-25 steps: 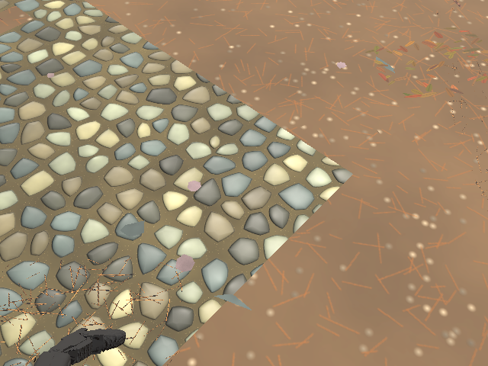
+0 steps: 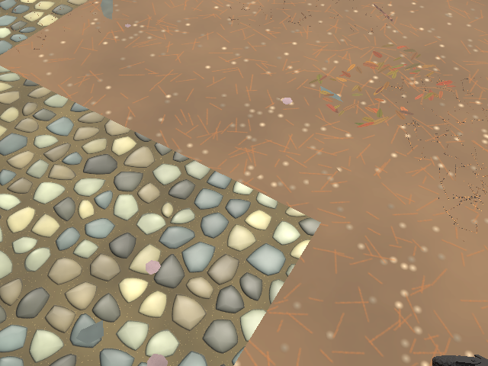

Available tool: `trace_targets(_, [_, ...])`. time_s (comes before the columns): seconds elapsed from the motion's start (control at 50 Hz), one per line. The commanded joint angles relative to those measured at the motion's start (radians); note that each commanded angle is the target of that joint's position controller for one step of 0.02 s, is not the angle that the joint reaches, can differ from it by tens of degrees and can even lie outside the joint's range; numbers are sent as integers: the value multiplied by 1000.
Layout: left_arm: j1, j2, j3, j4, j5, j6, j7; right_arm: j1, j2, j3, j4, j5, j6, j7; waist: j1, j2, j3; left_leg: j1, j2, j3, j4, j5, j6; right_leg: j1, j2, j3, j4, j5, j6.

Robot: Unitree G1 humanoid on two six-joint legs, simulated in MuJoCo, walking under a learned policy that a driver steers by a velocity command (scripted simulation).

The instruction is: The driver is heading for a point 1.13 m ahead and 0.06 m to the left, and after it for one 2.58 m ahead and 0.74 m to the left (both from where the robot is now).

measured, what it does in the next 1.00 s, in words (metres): walks ahead: right foot, then left foot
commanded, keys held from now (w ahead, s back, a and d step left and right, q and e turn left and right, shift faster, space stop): w+e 0.14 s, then w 0.20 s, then w+q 0.66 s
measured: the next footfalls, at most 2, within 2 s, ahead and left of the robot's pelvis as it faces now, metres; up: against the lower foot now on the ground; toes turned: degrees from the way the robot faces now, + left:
right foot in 0.40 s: +0.16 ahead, -0.16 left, +0.00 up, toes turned -10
left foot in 0.90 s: +0.50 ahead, +0.04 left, +0.00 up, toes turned +6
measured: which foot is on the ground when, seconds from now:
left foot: down 0.00-0.40, up 0.42-0.88, down 0.90-1.00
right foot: up 0.00-0.38, down 0.40-0.88, up 0.90-1.00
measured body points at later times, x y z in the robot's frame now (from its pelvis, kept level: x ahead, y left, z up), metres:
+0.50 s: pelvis +0.14 -0.06 +0.01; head +0.14 -0.08 +0.46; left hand +0.31 +0.18 -0.07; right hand +0.17 -0.34 -0.11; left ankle +0.12 +0.10 -0.66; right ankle +0.12 -0.15 -0.72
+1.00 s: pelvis +0.39 -0.03 +0.00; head +0.44 -0.03 +0.45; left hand +0.42 +0.25 -0.12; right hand +0.61 -0.27 -0.09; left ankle +0.46 +0.04 -0.72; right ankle +0.25 -0.19 -0.62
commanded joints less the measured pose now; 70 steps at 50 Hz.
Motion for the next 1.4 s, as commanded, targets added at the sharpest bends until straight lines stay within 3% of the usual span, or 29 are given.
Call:
trace_targets(0.02, [85,138,25,-66,-15,-12,-6,121,-144,-57,-60,13,7,-8,-52,184,-172,453,402,-558,-259,-395,215,-383,-110,-54,393,-40,41])
trace_targets(0.06, [20,136,34,-79,-2,6,1,63,-136,-52,-56,20,11,-14,-50,159,-80,330,316,-380,-289,-424,151,-395,-146,-102,419,64,64])
trace_targets(0.1, [13,86,22,-89,3,2,-8,74,-142,-56,-42,12,2,-20,-56,169,-46,254,265,-244,-333,-349,144,-352,-162,-144,398,141,67])
trace_targets(0.24, [-54,1,-14,-110,8,-34,-34,116,-169,-77,18,31,-24,7,-79,134,-55,246,285,-98,-388,-223,191,-221,-194,-173,49,237,32])
trace_targets(0.32, [-74,25,-14,-106,2,-48,-47,137,-196,-85,55,53,-17,30,-85,142,-35,222,296,-65,-362,-218,191,-86,-171,-221,-139,247,5])
trace_targets(0.38, [44,38,-1,-60,0,-57,-44,146,-157,-65,83,63,-1,38,-8,98,-43,85,251,-40,-231,-259,146,198,-124,-254,-311,281,-34])
trace_targets(0.4, [152,71,13,-35,-5,-58,-33,133,-93,-41,83,48,-4,44,45,52,-81,-20,196,10,-80,-257,95,368,-197,-153,-350,255,-58])
trace_targets(0.42, [243,178,35,-35,16,-57,-17,103,-1,-12,41,22,-17,52,66,-205,-126,-255,72,133,317,-385,3,534,-458,208,-462,164,-143])
trace_targets(0.44, [261,232,50,-36,26,-68,-21,99,-77,-34,14,48,-31,39,75,-233,-91,-407,36,37,524,-453,-2,453,-561,422,-547,-14,-264])
trace_targets(0.46, [228,146,28,-37,17,-83,-27,88,-140,-53,23,65,-34,34,70,-157,-32,-456,78,-40,607,-374,12,423,-521,363,-563,-107,-255])
trace_targets(0.48, [180,93,10,-38,14,-95,-31,94,-143,-58,31,71,-32,37,40,-163,8,-476,91,-53,612,-279,22,395,-474,267,-575,-73,-218])
trace_targets(0.56, [83,36,-3,-37,34,-118,-27,111,-94,-58,61,55,-13,38,-17,-106,26,-382,105,-67,561,-23,-9,301,-382,-40,-621,395,-145])
trace_targets(0.64, [85,47,3,-5,33,-121,-14,58,-49,-45,40,49,0,42,-16,-66,35,-335,94,-36,387,130,-37,274,-354,-212,-637,586,-132])
trace_targets(0.74, [145,86,13,51,18,-109,-3,-106,-10,-21,-25,49,-3,78,38,-42,99,-269,95,66,145,211,3,304,-378,-316,-648,633,-117])
trace_targets(0.82, [152,131,25,72,8,-80,4,-135,-44,-32,-69,51,-3,104,6,-63,60,-198,40,145,81,65,72,433,-408,-368,-503,1054,-94])
trace_targets(0.86, [143,164,35,67,8,-63,15,-14,-98,-59,-54,51,7,101,-74,-100,-40,-21,-29,189,91,-34,118,454,-404,-386,-289,1358,-78])
trace_targets(0.88, [128,168,35,60,4,-58,18,130,-148,-87,-23,53,10,90,-155,-85,-118,200,-60,181,38,4,155,369,-381,-400,-93,1349,-58])
trace_targets(0.9, [129,156,27,42,10,-68,21,278,-208,-114,9,53,23,67,-229,-12,-200,511,13,29,7,20,202,129,-339,-392,183,1072,-22])
trace_targets(0.92, [246,-10,-24,-10,43,-94,-3,251,-306,-124,2,53,18,55,-90,260,-294,861,299,-545,-43,-113,394,-334,-122,-319,573,-4,41])
trace_targets(0.94, [149,71,-15,-24,13,-137,-19,294,-235,-106,-16,49,8,52,-169,161,-434,899,366,-789,-196,-231,439,-425,-93,-84,687,-70,32])
trace_targets(0.96, [38,113,-2,-67,-24,-155,-27,258,-191,-93,-5,40,-1,52,-178,111,-276,792,330,-633,-232,-178,373,-496,-146,-71,655,28,15])
trace_targets(1.0, [9,96,-5,-70,8,-166,-15,126,-150,-80,-19,44,-10,50,-81,-13,-104,488,241,-422,-251,28,311,-418,-217,-92,472,153,12])
trace_targets(1.02, [31,104,2,-64,21,-154,-14,87,-127,-71,-34,32,-12,46,-44,4,-81,393,210,-365,-276,111,304,-350,-237,-86,433,184,21])
trace_targets(1.1, [27,64,-7,-74,43,-115,-10,84,-146,-75,-12,37,-19,31,-16,34,-35,192,162,-253,-320,244,305,-287,-240,-131,266,261,87])
trace_targets(1.2, [-188,16,-29,-125,32,-122,-20,157,-175,-82,27,50,0,9,-103,75,-19,128,81,-193,-284,96,219,-186,-161,-155,-129,587,103])
trace_targets(1.3, [-228,70,-9,-136,13,-142,-44,219,-156,-76,64,53,10,5,-114,117,-35,290,160,-322,-173,6,194,-152,-149,-112,-267,545,62])
trace_targets(1.36, [-82,105,17,-104,21,-154,-39,209,-123,-65,67,42,12,11,-29,133,-84,307,125,-314,-13,161,148,67,-146,-145,-336,459,-18])
trace_targets(1.38, [56,151,30,-93,36,-158,-32,213,-73,-45,53,31,9,15,31,50,-212,218,70,-246,238,79,111,297,-287,-7,-319,442,-87])
trace_targets(1.4, [167,238,57,-44,43,-145,-36,353,-21,-27,49,58,-1,14,-5,-258,-331,-127,-84,-103,574,-298,29,620,-488,426,-396,223,-262])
